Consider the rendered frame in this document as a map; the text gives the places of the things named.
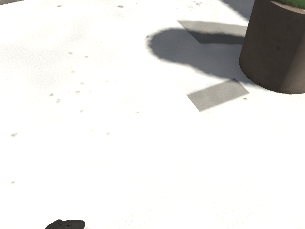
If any robot left hand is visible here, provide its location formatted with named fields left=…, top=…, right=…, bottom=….
left=45, top=219, right=85, bottom=229

